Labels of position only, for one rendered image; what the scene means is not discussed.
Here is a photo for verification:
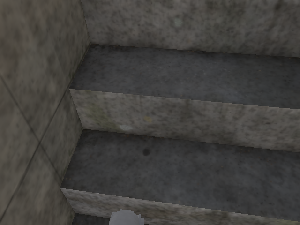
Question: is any left robot thigh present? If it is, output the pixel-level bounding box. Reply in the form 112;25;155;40
109;209;144;225

